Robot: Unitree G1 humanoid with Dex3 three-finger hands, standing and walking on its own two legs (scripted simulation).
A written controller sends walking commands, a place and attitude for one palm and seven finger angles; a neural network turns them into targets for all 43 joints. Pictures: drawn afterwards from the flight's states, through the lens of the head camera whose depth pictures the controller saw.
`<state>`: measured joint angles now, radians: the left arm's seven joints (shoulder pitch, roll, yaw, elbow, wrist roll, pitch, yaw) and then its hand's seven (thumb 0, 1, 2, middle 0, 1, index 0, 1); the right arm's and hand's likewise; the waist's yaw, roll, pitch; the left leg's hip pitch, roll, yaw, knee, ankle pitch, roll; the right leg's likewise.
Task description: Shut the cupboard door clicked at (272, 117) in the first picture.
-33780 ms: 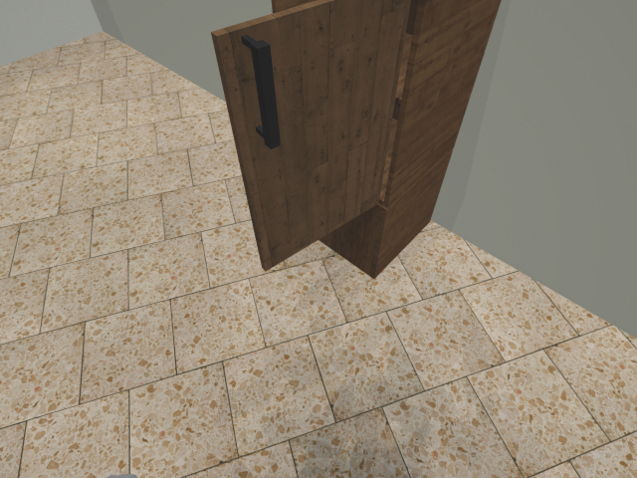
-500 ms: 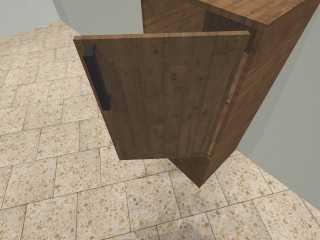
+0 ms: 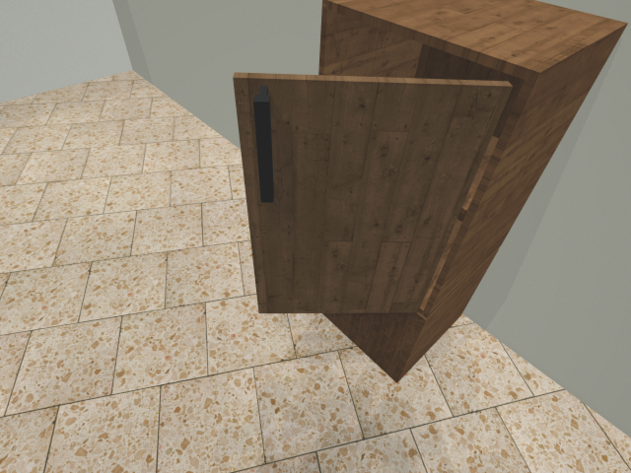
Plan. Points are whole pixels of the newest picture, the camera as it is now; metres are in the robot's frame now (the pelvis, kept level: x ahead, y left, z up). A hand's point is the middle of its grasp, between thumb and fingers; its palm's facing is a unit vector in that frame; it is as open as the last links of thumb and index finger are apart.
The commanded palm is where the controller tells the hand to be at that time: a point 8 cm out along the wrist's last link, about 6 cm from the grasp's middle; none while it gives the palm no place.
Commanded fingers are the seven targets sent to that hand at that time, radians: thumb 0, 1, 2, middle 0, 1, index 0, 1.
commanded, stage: come to a stop and stand still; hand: left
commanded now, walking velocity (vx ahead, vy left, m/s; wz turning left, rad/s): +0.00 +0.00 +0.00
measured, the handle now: (265, 146) +0.53 +0.11 +0.16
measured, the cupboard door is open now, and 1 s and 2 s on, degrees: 49 49 49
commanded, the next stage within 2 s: look again from close up in 0.54 s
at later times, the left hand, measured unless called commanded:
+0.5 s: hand out of the picture -0.02 +0.23 -0.17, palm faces +0.03 -0.97 -0.24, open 7.4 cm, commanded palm none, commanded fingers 0.00 0.90 0.90 -0.20 -0.30 -0.20 -0.30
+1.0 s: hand out of the picture -0.03 +0.23 -0.16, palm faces +0.04 -0.96 -0.26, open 7.4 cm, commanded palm none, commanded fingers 0.00 0.90 0.90 -0.20 -0.30 -0.20 -0.30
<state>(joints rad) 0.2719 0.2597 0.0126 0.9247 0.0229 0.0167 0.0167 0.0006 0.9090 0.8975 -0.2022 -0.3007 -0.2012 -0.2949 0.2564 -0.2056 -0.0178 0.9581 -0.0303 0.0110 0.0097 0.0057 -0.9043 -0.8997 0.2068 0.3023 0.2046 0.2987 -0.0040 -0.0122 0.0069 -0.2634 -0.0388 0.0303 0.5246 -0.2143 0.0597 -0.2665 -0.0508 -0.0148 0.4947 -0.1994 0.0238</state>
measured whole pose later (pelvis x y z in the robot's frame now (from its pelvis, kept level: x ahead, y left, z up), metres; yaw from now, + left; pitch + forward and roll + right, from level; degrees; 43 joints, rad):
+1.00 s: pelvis -0.03 +0.01 +0.01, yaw +3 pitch -3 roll -1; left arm 0.28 0.28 0.01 1.07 0.03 0.01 0.00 0.00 0.91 0.90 -0.20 -0.30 -0.20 -0.29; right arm 0.18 -0.27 -0.03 1.10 -0.02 0.01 0.01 0.00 -0.90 -0.90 0.21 0.30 0.20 0.30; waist 0.01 -0.02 0.02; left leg -0.28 -0.06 0.02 0.43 -0.21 0.05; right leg -0.27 -0.04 0.04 0.43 -0.26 0.02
